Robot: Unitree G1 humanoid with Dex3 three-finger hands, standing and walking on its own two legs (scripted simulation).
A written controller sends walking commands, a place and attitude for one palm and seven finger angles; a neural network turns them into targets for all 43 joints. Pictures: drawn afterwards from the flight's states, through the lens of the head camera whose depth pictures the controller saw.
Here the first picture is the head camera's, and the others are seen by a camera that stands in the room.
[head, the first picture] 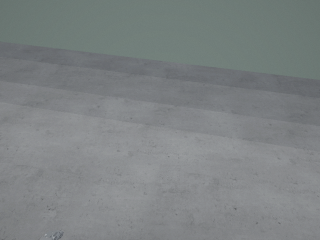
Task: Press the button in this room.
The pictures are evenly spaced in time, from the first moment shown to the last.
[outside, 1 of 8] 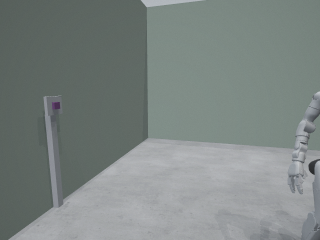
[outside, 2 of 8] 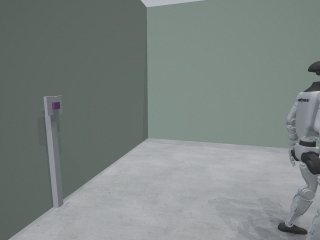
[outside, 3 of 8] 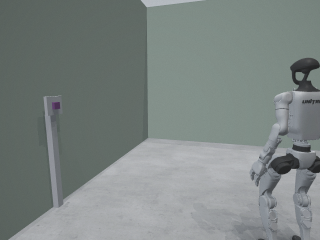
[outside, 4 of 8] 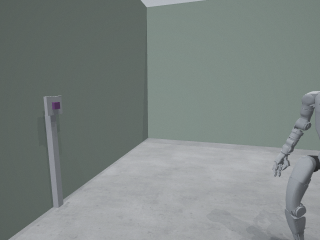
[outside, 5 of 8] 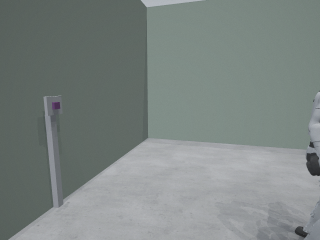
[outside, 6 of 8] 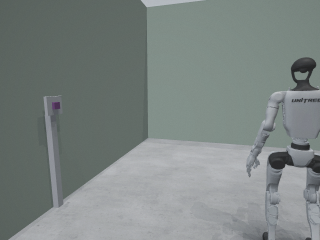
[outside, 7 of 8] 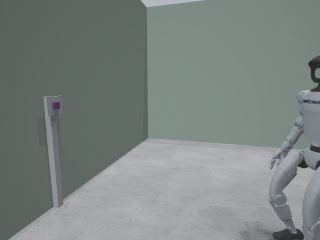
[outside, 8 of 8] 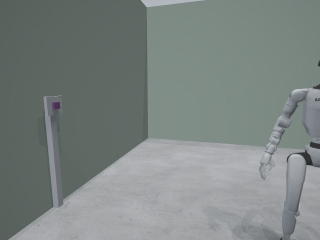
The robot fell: no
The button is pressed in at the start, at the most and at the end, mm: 0 0 0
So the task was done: no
